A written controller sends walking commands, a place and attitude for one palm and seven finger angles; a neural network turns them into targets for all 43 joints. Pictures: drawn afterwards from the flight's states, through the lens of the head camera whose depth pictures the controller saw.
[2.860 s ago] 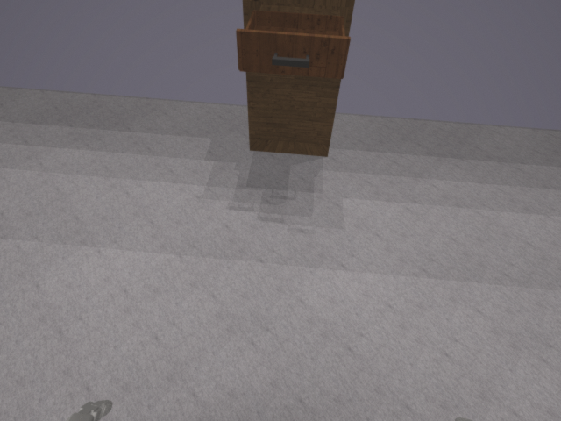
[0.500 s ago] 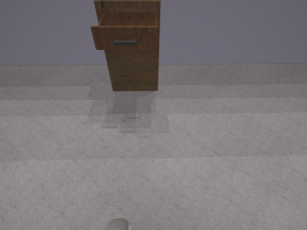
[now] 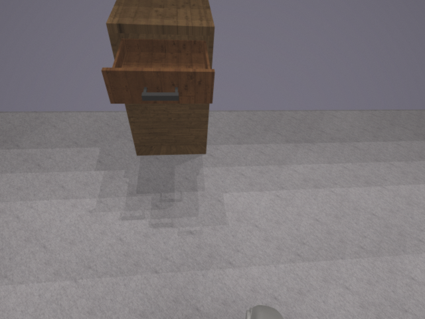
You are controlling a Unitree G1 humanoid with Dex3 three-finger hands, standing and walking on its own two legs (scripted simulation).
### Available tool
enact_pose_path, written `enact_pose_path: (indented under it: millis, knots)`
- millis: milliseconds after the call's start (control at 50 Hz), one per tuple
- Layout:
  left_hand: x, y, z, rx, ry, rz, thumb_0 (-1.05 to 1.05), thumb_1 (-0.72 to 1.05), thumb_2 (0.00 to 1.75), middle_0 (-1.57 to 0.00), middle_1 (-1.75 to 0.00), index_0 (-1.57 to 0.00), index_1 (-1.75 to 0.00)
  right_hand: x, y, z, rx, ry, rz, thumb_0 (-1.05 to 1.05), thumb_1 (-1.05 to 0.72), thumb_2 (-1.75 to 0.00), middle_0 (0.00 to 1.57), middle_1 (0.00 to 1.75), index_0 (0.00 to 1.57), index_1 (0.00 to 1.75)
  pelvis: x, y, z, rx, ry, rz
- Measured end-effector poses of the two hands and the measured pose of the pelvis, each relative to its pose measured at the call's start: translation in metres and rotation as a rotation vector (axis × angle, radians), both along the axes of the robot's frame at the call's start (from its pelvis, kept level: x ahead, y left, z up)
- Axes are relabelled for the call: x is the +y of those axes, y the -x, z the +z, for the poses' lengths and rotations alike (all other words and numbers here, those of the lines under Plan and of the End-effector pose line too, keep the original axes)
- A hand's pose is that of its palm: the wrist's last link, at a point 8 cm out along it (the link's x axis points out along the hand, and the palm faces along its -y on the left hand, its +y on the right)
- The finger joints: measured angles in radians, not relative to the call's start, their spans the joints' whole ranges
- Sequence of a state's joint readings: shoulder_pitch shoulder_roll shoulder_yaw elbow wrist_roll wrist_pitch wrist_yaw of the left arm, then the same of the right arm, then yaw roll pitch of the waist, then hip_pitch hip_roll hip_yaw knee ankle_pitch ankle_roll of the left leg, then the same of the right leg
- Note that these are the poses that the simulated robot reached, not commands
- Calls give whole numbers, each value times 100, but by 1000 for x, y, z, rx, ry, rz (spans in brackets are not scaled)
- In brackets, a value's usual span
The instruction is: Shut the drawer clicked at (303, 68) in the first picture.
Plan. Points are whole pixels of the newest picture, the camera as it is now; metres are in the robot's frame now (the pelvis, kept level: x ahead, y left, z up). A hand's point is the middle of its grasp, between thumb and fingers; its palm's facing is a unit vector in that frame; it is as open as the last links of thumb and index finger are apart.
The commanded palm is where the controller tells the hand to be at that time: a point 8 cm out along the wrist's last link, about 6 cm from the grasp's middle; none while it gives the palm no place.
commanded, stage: walk to a spot facing it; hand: left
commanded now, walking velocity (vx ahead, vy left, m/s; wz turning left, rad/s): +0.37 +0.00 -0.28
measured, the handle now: (160, 93) +0.84 +0.25 -0.08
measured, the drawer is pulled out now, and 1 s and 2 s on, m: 0.29 0.29 0.29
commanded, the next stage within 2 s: turn to face it in 0.32 s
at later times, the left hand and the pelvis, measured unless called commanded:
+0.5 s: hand (178, 240) +0.33 +0.11 -0.17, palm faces -0.06 -0.98 -0.21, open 7.2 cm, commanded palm none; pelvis +0.23 -0.07 -0.01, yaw -6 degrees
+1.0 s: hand (166, 245) +0.32 +0.14 -0.18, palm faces +0.12 -0.97 -0.19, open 7.4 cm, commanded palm none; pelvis +0.32 -0.04 +0.00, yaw +2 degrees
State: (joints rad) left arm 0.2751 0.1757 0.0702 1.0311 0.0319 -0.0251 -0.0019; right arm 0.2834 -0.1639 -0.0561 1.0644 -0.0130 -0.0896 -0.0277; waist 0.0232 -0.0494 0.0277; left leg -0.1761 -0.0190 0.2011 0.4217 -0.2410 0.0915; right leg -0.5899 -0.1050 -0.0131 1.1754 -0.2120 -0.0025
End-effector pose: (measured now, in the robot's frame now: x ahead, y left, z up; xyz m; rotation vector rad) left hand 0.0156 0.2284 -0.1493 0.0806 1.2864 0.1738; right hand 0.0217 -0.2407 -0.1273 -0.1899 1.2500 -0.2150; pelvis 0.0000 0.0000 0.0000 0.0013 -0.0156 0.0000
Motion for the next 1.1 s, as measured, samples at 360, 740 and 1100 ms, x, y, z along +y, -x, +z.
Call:
enact_pose_path:
  millis: [360, 740, 1100]
  knots:
    - [-69, -298, -3, -182, -13, -252, 1, 91, 89, -19, -30, -19, -30, 20, 10, -23, 428, -171, -276, 1, -91, -90, 20, 29, 20, 30, -49, -177, -23, -7, -4, -99]
    - [-59, -299, -7, 16, -4, -24, 0, 91, 89, -19, -30, -20, -30, -44, -305, -14, 27, -33, -10, 1, -94, -90, 20, 29, 20, 30, -50, -298, -7, -17, 40, -9]
    - [-48, -303, 7, 39, -82, 70, 1, 91, 89, -19, -30, -19, -30, -42, -378, -19, -36, -73, 99, 0, -92, -90, 20, 29, 20, 30, -58, -316, -7, -12, -4, 69]
